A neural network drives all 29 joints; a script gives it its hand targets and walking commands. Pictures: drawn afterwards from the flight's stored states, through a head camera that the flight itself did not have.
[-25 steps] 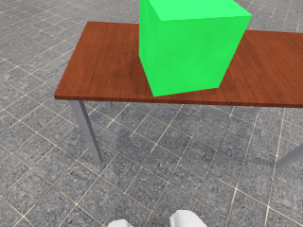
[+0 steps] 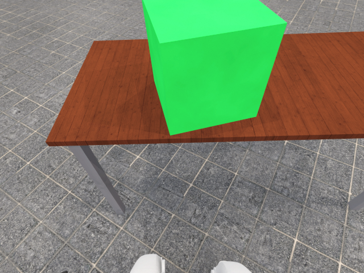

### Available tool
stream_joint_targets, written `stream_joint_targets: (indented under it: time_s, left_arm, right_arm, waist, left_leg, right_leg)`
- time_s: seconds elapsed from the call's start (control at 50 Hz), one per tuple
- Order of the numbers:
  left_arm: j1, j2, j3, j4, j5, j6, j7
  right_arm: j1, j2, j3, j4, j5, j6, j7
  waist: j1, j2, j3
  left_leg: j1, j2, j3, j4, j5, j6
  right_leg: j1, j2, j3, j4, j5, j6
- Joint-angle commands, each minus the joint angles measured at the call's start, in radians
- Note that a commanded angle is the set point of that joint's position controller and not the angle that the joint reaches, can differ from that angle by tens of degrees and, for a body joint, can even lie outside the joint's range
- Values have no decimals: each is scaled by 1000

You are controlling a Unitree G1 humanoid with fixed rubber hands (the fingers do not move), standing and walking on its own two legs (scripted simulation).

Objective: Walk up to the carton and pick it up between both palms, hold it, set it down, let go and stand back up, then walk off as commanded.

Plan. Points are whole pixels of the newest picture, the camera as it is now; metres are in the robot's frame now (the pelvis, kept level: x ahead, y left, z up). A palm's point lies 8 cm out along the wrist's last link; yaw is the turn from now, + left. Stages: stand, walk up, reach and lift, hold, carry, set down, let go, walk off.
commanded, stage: walk up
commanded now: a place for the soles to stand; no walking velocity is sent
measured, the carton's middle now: (202, 59) +0.65 -0.05 +0.11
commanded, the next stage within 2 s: none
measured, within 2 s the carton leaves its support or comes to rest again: neither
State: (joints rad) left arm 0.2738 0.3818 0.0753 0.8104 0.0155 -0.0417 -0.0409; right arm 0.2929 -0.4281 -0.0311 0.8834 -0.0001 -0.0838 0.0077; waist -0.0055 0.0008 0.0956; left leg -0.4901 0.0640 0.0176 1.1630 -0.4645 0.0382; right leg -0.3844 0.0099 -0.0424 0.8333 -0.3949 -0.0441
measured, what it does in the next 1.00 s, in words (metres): steps on the spot: left foot, then right foot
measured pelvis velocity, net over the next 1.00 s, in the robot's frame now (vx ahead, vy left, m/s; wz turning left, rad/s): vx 0.05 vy -0.03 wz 0.04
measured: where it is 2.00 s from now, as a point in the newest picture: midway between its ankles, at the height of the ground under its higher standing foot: outside the picture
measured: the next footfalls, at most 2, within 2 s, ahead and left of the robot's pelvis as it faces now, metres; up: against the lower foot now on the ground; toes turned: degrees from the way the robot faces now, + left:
left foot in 0.14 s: +0.11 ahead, +0.14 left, +0.00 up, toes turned +6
right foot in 0.44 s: +0.13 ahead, -0.18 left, +0.00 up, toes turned +2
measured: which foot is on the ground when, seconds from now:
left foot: up 0.00-0.12, down 0.14-0.46, up 0.48-0.70, down 0.72-1.00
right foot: down 0.00-0.16, up 0.18-0.42, down 0.44-1.00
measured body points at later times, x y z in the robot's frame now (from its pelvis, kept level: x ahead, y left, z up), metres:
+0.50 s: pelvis +0.04 -0.02 -0.01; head +0.07 +0.00 +0.43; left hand +0.12 +0.29 -0.14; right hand +0.10 -0.34 -0.11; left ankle +0.07 +0.13 -0.69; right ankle +0.07 -0.12 -0.70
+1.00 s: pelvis +0.05 -0.03 -0.01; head +0.07 -0.02 +0.43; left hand +0.12 +0.29 -0.13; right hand +0.15 -0.34 -0.12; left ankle +0.08 +0.12 -0.69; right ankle +0.08 -0.14 -0.70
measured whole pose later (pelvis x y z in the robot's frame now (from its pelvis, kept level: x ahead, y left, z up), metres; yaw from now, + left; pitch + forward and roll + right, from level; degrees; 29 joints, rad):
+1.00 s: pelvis +0.05 -0.03 -0.01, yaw +2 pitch -3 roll +0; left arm 0.27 0.38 0.05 0.84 0.02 -0.03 -0.01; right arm 0.23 -0.39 -0.03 0.89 0.00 -0.05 -0.02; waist 0.00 -0.03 0.10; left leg -0.47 0.07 0.03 0.98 -0.49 0.02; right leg -0.42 0.02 0.03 0.94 -0.47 -0.02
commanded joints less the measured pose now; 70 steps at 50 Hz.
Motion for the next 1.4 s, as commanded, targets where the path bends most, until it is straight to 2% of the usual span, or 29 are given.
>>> stream_joint_targets:
  time_s: [0.0,0.08,0.1,0.12,0.14,0.18,0.24,0.38,0.4,0.44,0.46,0.52,0.62,0.66,0.68,0.7,0.72,0.76,0.86,0.9,0.92,1.04,1.08,1.12,1.18,1.22,1.24,1.32,1.38]
  left_arm:
    - [59,314,80,-75,17,-14,2]
    - [-81,274,58,-113,11,7,-6]
    - [-59,200,37,-114,4,11,-2]
    - [-49,105,14,-125,-1,12,4]
    - [-76,195,44,-105,12,31,16]
    - [-60,269,59,-82,11,30,22]
    - [10,219,50,-33,-4,16,23]
    - [93,210,56,3,-6,-15,37]
    - [174,224,68,29,12,-23,44]
    - [152,369,97,-1,14,-34,56]
    - [128,396,98,-6,17,-34,53]
    - [-3,322,73,-28,6,-27,54]
    - [2,331,62,-30,15,-18,50]
    - [-94,295,41,-59,11,-6,42]
    - [-80,233,27,-58,6,-5,36]
    - [-70,139,10,-69,-6,-2,36]
    - [-70,188,26,-70,-3,7,48]
    - [-91,264,42,-27,-4,-1,48]
    - [144,221,49,44,-1,-29,48]
    - [94,361,79,23,18,-43,59]
    - [71,410,87,22,21,-44,60]
    - [-102,247,22,-32,-8,-28,51]
    - [-90,194,18,-52,-10,-20,58]
    - [-99,242,25,-39,-4,-21,61]
    - [70,252,36,27,3,-41,55]
    - [75,331,57,32,5,-55,58]
    - [59,348,59,40,6,-50,57]
    - [-82,296,31,-5,0,-33,57]
    - [-127,205,17,-34,-12,-26,63]
  right_arm:
    - [-25,-241,-78,-75,-7,-17,-30]
    - [193,-219,-86,-4,-8,-55,-47]
    - [278,-255,-106,16,-20,-65,-60]
    - [259,-361,-124,5,-38,-70,-74]
    - [225,-411,-138,-17,-18,-58,-80]
    - [122,-347,-121,-32,-8,-49,-78]
    - [65,-276,-95,-58,-11,-41,-69]
    - [-79,-290,-92,-96,-23,-15,-40]
    - [-140,-231,-77,-112,-28,-10,-35]
    - [-112,-101,-24,-140,-22,7,-46]
    - [-190,-203,-56,-143,-11,9,-57]
    - [-71,-225,-67,-74,-5,-2,-51]
    - [-78,-201,-74,-61,-13,4,-41]
    - [43,-185,-79,-23,-10,-18,-39]
    - [110,-234,-94,10,-28,-32,-45]
    - [144,-313,-110,14,-44,-41,-53]
    - [116,-369,-120,-11,-31,-37,-56]
    - [-19,-330,-110,-37,-20,-23,-54]
    - [-211,-216,-72,-83,-28,-1,-30]
    - [-227,-147,-43,-115,-16,22,-29]
    - [-248,-206,-67,-105,-17,25,-40]
    - [-21,-204,-77,-15,-21,-19,-33]
    - [41,-309,-99,-7,-28,-30,-38]
    - [-37,-358,-105,-12,-21,-16,-39]
    - [-206,-257,-74,-58,-20,2,-30]
    - [-226,-172,-43,-79,-4,14,-27]
    - [-238,-206,-58,-69,-14,19,-33]
    - [-89,-192,-67,-22,-15,-8,-30]
    - [-2,-313,-90,-1,-24,-25,-35]
  waist:
    - [78,-265,9]
    - [-54,-165,-135]
    - [-94,-14,-203]
    - [-83,246,-184]
    - [-91,198,-129]
    - [-49,53,-54]
    - [-26,193,-118]
    - [56,190,-137]
    - [109,93,-139]
    - [77,-238,-61]
    - [106,-115,-45]
    - [26,-101,-57]
    - [28,-204,-13]
    - [-57,-174,-43]
    - [-68,-100,-112]
    - [-95,160,-159]
    - [-78,172,-145]
    - [-47,89,-31]
    - [86,76,-135]
    - [72,-227,-18]
    - [72,-136,-23]
    - [-69,-40,-128]
    - [-84,148,-209]
    - [-51,161,-130]
    - [55,31,-118]
    - [46,-137,-76]
    - [52,-130,-45]
    - [-33,-90,-119]
    - [-73,108,-193]
  left_leg:
    - [-150,24,18,-185,-16,-18]
    - [322,-52,54,-519,146,18]
    - [511,6,-91,-628,119,17]
    - [526,266,-496,-788,-22,37]
    - [440,395,-793,-913,-178,109]
    - [390,374,-633,-809,45,144]
    - [363,270,-316,-656,378,190]
    - [91,246,-141,-510,357,159]
    - [-40,194,-89,-352,285,112]
    - [-372,-58,36,43,-133,-12]
    - [-335,-50,-68,23,-177,-8]
    - [-192,13,-36,-50,-93,0]
    - [-63,2,9,-189,-97,7]
    - [230,-35,17,-458,39,28]
    - [403,-17,-71,-570,44,46]
    - [490,209,-430,-708,-23,83]
    - [386,366,-692,-827,-148,177]
    - [227,370,-601,-784,-177,265]
    - [-26,194,-169,-464,94,106]
    - [-336,-53,35,-89,-120,-12]
    - [-269,-50,-66,-94,-175,-4]
    - [315,-9,-44,-454,210,51]
    - [403,309,-498,-660,165,190]
    - [275,358,-516,-675,155,263]
    - [69,203,-207,-471,232,136]
    - [-168,-23,22,-187,67,-9]
    - [-195,-38,-14,-198,-144,1]
    - [162,-25,-16,-444,126,26]
    - [345,308,-449,-634,303,217]
  right_leg:
    - [71,-254,425,-496,-108,-228]
    - [-138,-223,260,-174,213,-192]
    - [-237,-147,170,73,157,-118]
    - [-408,35,49,316,-87,-24]
    - [-465,51,128,394,-187,-11]
    - [-445,-26,185,379,-126,1]
    - [-335,-44,122,299,-124,5]
    - [44,-27,-1,-132,-21,-18]
    - [197,-6,51,-237,12,-30]
    - [216,-309,758,-514,-36,-106]
    - [185,-390,915,-530,102,-235]
    - [153,-280,572,-374,353,-171]
    - [-16,-268,500,-355,170,-202]
    - [-191,-219,388,-241,173,-189]
    - [-286,-162,291,-67,171,-128]
    - [-406,-18,129,223,51,-40]
    - [-425,40,105,307,-223,-6]
    - [-358,-32,127,257,-214,-2]
    - [102,-23,100,-185,-53,-33]
    - [126,-264,760,-525,-242,-132]
    - [68,-335,882,-536,-126,-198]
    - [-182,-143,353,-158,349,-109]
    - [-303,2,97,192,60,-1]
    - [-276,-16,104,192,-265,-11]
    - [18,-46,124,-157,69,-42]
    - [132,-230,613,-383,74,-150]
    - [103,-300,691,-388,171,-202]
    - [-38,-195,444,-225,351,-156]
    - [-246,5,90,168,105,5]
